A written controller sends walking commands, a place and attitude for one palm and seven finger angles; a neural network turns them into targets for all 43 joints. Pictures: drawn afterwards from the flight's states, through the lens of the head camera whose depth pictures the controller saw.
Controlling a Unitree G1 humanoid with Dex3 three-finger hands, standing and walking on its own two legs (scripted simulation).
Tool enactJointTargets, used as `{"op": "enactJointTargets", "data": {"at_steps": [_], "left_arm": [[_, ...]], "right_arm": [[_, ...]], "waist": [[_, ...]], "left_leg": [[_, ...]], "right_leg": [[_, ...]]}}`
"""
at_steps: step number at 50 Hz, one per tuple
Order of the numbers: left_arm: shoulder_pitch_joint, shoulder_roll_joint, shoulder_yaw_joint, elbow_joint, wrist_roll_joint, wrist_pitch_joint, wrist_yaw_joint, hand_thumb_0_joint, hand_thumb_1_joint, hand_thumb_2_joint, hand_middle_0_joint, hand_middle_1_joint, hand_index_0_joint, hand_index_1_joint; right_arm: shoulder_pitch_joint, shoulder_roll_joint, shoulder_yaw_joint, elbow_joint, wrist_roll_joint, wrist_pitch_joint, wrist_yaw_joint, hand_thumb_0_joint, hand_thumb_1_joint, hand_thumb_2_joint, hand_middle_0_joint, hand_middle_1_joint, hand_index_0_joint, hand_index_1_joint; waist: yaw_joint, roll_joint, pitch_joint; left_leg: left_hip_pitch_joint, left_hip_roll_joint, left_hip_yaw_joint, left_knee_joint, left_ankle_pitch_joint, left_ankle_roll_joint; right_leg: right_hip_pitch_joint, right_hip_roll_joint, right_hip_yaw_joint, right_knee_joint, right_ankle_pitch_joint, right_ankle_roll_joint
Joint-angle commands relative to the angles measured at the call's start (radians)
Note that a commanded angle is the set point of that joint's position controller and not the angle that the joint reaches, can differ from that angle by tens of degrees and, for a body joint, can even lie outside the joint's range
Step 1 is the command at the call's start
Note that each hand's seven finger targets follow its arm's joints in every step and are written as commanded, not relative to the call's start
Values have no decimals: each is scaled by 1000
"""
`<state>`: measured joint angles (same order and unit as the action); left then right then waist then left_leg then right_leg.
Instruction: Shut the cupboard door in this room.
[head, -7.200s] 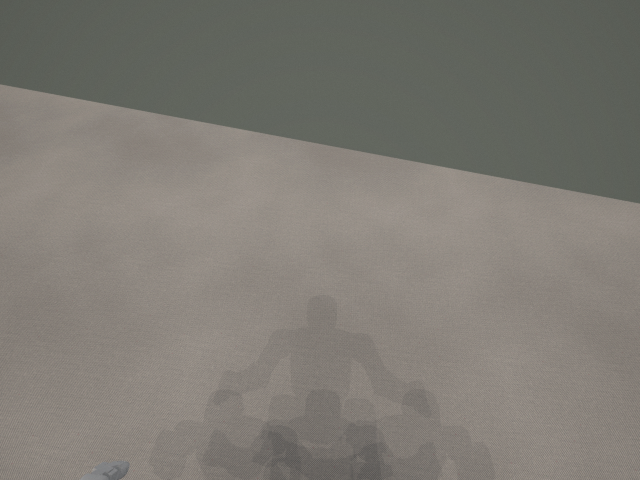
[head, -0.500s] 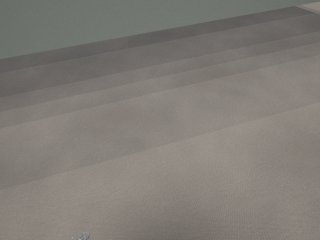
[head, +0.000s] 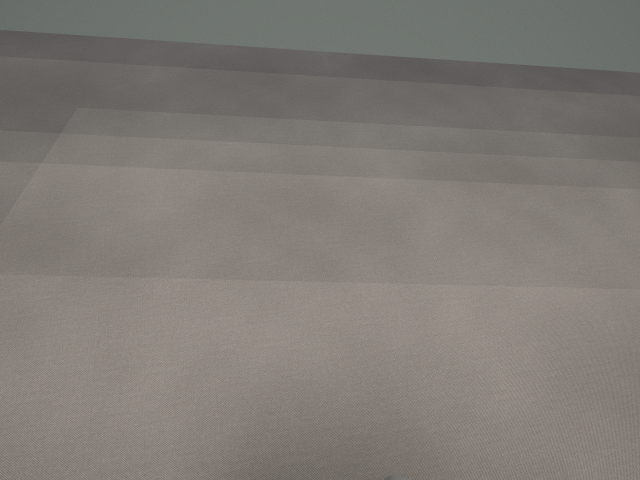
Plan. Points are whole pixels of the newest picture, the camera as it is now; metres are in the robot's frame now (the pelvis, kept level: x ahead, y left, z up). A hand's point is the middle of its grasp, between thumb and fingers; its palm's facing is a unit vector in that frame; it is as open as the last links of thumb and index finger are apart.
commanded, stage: turn or walk to find it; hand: left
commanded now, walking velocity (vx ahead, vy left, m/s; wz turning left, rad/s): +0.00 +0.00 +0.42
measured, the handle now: out of the picture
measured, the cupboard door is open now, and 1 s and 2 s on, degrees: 86 86 86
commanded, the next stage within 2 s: none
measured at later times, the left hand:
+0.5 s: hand out of the picture +0.05 +0.17 -0.13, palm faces +0.22 -0.94 -0.27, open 7.4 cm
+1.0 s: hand out of the picture -0.15 +0.20 -0.17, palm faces +0.48 -0.84 -0.25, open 7.4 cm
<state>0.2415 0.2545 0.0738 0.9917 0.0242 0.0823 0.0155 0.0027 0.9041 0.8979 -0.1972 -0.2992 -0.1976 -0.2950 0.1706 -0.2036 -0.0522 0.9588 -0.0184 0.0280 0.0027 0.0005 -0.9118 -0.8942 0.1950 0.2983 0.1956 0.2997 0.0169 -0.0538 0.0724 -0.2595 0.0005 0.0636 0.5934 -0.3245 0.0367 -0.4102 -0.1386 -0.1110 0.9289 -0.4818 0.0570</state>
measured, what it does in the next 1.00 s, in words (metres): steps on the spot, turning left: right foot, then left foot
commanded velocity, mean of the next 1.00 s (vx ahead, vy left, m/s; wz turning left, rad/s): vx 0.00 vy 0.00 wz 0.42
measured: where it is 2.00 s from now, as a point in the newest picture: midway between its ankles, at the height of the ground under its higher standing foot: outside the picture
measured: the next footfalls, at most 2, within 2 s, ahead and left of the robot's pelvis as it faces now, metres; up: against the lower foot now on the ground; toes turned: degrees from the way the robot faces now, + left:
right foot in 0.40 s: +0.04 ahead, -0.13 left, +0.00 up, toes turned +7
left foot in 0.88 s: -0.08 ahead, +0.10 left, +0.00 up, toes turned +28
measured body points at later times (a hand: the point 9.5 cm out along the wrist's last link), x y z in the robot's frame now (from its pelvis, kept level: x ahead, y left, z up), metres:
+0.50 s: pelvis -0.03 -0.04 +0.01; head +0.00 -0.07 +0.46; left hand +0.03 +0.22 -0.11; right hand +0.06 -0.28 -0.16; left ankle -0.04 +0.09 -0.68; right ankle +0.00 -0.13 -0.73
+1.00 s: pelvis -0.07 +0.00 +0.00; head -0.06 +0.03 +0.45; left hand -0.18 +0.24 -0.16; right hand +0.13 -0.19 -0.12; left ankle -0.12 +0.08 -0.73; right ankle -0.02 -0.13 -0.67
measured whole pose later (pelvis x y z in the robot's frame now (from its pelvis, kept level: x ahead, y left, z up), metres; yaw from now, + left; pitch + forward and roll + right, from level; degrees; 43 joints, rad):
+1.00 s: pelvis -0.07 +0.00 +0.00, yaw +26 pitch -1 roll +0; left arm 0.25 0.26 0.07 1.00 0.02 0.08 0.01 0.00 0.91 0.90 -0.20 -0.30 -0.20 -0.29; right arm 0.14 -0.21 -0.04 0.95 -0.02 0.02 0.00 0.00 -0.91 -0.89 0.20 0.30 0.20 0.30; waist 0.03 -0.05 0.07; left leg -0.24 -0.01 0.04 0.55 -0.31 0.04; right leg -0.44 -0.12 -0.10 1.00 -0.46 0.06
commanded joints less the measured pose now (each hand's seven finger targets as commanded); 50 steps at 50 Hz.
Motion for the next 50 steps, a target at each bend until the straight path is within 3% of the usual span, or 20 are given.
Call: {"op": "enactJointTargets", "data": {"at_steps": [1, 4, 11, 15, 18, 19, 20, 21, 23, 25, 26, 38, 40, 42, 43, 44, 45, 47, 48, 50], "left_arm": [[-48, 64, 8, -87, -5, -45, -8, 0, 900, 900, -200, -300, -200, -300], [-48, 63, 3, -88, -8, -48, -4, 0, 900, 900, -200, -300, -200, -300], [-117, 46, -2, -130, -12, -50, 5, 0, 900, 900, -200, -300, -200, -300], [-89, 39, -6, -135, -16, -56, 7, 0, 900, 900, -200, -300, -200, -300], [5, 52, -1, -117, -18, -70, 13, 0, 900, 900, -200, -300, -200, -300], [35, 95, 6, -112, -11, -79, 18, 0, 900, 900, -200, -300, -200, -300], [46, 178, 23, -115, 3, -88, 25, 0, 900, 900, -200, -300, -200, -300], [21, 195, 26, -135, -5, -86, 24, 0, 900, 900, -200, -300, -200, -300], [-72, 133, 16, -157, -8, -83, 22, 0, 900, 900, -200, -300, -200, -300], [-128, 87, 1, -167, -9, -88, 20, 0, 900, 900, -200, -300, -200, -300], [-113, 81, 0, -166, -7, -93, 20, 0, 900, 900, -200, -300, -200, -300], [60, 157, 22, -74, 10, -84, 15, 0, 900, 900, -200, -300, -200, -300], [39, 164, 25, -68, 9, -80, 15, 0, 900, 900, -200, -300, -200, -300], [19, 157, 26, -68, -2, -71, 13, 0, 900, 900, -200, -300, -200, -300], [26, 121, 21, -81, -12, -63, 9, 0, 900, 900, -200, -300, -200, -300], [15, 55, 4, -121, -15, -58, 1, 0, 900, 900, -200, -300, -200, -300], [-61, 66, -7, -143, -3, -45, 5, 0, 900, 900, -200, -300, -200, -300], [-92, 73, 3, -118, -6, -40, 3, 0, 900, 900, -200, -300, -200, -300], [-60, 71, 5, -101, -6, -43, -3, 0, 900, 900, -200, -300, -200, -300], [-29, 73, 4, -78, -7, -48, -8, 0, 900, 900, -200, -300, -200, -300]], "right_arm": [[16, -189, -31, -46, -1, -25, -24, 0, -900, -900, 200, 300, 200, 300], [52, -185, -33, -39, 2, -29, -25, 0, -900, -900, 200, 300, 200, 300], [95, -191, -46, -39, -5, -18, -22, 0, -900, -900, 200, 300, 200, 300], [60, -195, -50, -52, -9, -10, -17, 0, -900, -900, 200, 300, 200, 300], [33, -184, -51, -63, 0, -7, -13, 0, -900, -900, 200, 300, 200, 300], [38, -146, -49, -70, 8, -8, -7, 0, -900, -900, 200, 300, 200, 300], [54, -82, -38, -88, 13, -8, 0, 0, -900, -900, 200, 300, 200, 300], [46, -121, -51, -92, -3, 7, -5, 0, -900, -900, 200, 300, 200, 300], [36, -132, -60, -61, -7, 25, 5, 0, -900, -900, 200, 300, 200, 300], [95, -110, -56, -27, -6, 31, 16, 0, -900, -900, 200, 300, 200, 300], [104, -104, -53, -24, -7, 33, 16, 0, -900, -900, 200, 300, 200, 300], [-38, -84, -21, -47, 10, 15, 10, 0, -900, -900, 200, 300, 200, 300], [-3, -84, -18, -42, 14, 8, 6, 0, -900, -900, 200, 300, 200, 300], [63, -104, -20, -25, 11, -4, 6, 0, -900, -900, 200, 300, 200, 300], [91, -168, -33, -22, 5, -15, 5, 0, -900, -900, 200, 300, 200, 300], [108, -266, -55, -33, -2, -16, 3, 0, -900, -900, 200, 300, 200, 300], [141, -287, -58, -20, 0, -10, -3, 0, -900, -900, 200, 300, 200, 300], [66, -233, -44, -26, -3, -13, -22, 0, -900, -900, 200, 300, 200, 300], [13, -209, -33, -40, -2, -16, -23, 0, -900, -900, 200, 300, 200, 300], [-3, -193, -27, -49, 3, -25, -24, 0, -900, -900, 200, 300, 200, 300]], "waist": [[-22, 190, -67], [-32, 175, -100], [-61, 185, -110], [-43, 193, -107], [8, 162, -133], [17, 58, -141], [20, -198, -126], [23, -249, -102], [-19, -98, -3], [-59, -66, 3], [-50, -90, -5], [39, -165, -86], [16, -158, -109], [-29, -107, -134], [-47, 64, -151], [-59, 346, -119], [-90, 291, -105], [-63, 269, -46], [-31, 232, -47], [-19, 199, -68]], "left_leg": [[116, 243, -268, -288, 444, 104], [183, 227, -262, -265, 553, 114], [198, 238, -373, -252, 518, 147], [99, 210, -411, -232, 488, 136], [-28, 151, -393, -158, 386, 80], [-143, 89, -337, -76, 233, 26], [-323, -53, -167, 125, -74, -48], [-308, -54, -151, 328, -238, -61], [-294, -14, -167, 553, -139, -59], [-282, 6, -135, 611, -40, -76], [-279, 12, -121, 617, -20, -87], [-160, 26, -8, 203, -158, -96], [-88, 20, 13, 78, -124, -87], [85, 23, 18, -157, 80, -70], [215, 128, -115, -246, 177, -31], [267, 370, -414, -288, 439, 81], [169, 415, -423, -298, 438, 143], [105, 323, -363, -296, 407, 134], [113, 279, -304, -284, 442, 122], [130, 238, -249, -272, 516, 110]], "right_leg": [[-141, 21, 84, 190, 83, 19], [-131, 36, 87, 140, 91, 32], [-92, 64, 103, -15, 29, 30], [46, 101, 87, -197, 46, 11], [262, 102, 74, -484, 249, 1], [383, 15, 153, -588, 281, -20], [459, -231, 405, -661, 301, -110], [306, -340, 467, -702, 270, -197], [148, -241, 352, -713, 186, -193], [144, -160, 195, -674, 275, -153], [163, -153, 168, -668, 314, -152], [332, -221, 104, -559, 605, -202], [322, -226, 79, -509, 625, -186], [229, -190, 11, -402, 545, -111], [82, -123, -44, -256, 367, -53], [-161, -2, -74, -62, -75, 16], [-134, 7, 16, 62, -137, 10], [-163, 10, 84, 169, -34, 10], [-158, 14, 86, 182, 32, 14], [-129, 22, 79, 180, 80, 22]]}}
